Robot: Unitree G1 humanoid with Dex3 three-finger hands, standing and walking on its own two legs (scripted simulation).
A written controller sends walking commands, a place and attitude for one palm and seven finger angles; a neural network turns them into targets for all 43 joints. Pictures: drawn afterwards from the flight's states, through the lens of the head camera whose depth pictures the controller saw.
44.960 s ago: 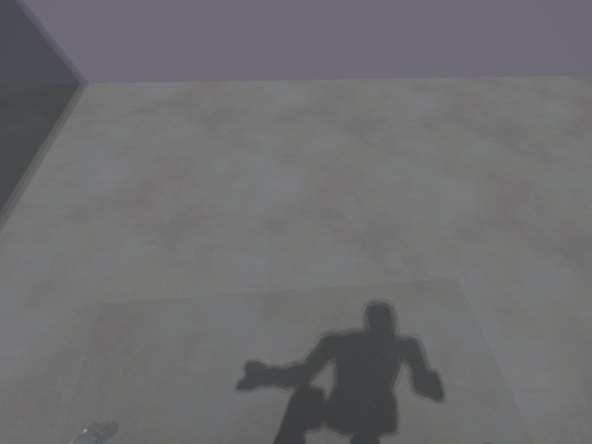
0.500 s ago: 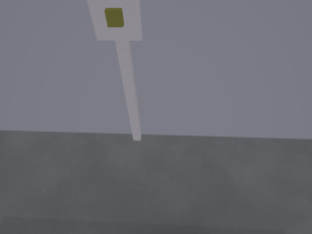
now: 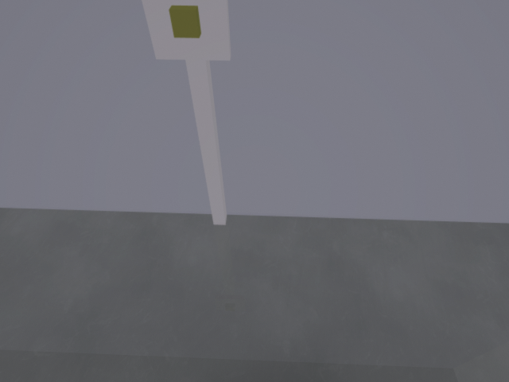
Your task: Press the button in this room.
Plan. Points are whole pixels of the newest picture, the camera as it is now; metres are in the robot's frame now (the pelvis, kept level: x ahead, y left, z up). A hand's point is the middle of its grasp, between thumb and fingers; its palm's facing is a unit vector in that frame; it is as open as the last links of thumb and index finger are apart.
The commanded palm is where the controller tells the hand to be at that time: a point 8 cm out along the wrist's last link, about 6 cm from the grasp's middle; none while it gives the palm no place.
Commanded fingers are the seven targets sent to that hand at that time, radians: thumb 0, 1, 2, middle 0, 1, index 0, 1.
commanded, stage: stand and wait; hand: left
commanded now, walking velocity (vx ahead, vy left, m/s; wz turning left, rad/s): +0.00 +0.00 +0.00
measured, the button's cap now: (186, 21) +0.89 +0.22 +0.18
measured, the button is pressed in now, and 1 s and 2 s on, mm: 0 0 0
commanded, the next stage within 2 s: none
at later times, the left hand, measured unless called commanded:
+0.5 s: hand out of the picture +0.01 +0.17 -0.17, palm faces +0.03 -0.98 -0.20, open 7.4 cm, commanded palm none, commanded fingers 0.00 0.90 0.90 -0.20 -0.30 -0.20 -0.30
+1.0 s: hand out of the picture +0.06 +0.18 -0.17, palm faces +0.02 -0.97 -0.25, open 7.4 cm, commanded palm none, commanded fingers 0.00 0.90 0.90 -0.20 -0.30 -0.20 -0.30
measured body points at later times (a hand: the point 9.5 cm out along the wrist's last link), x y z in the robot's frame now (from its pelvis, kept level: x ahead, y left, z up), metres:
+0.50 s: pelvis +0.01 +0.00 +0.00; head +0.02 -0.01 +0.45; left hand +0.01 +0.22 -0.16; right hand -0.01 -0.21 -0.17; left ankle +0.01 +0.11 -0.74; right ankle +0.02 -0.10 -0.74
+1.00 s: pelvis +0.02 -0.01 +0.00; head +0.04 -0.02 +0.45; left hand +0.05 +0.23 -0.15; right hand +0.03 -0.26 -0.16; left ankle +0.01 +0.11 -0.74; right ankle +0.02 -0.10 -0.74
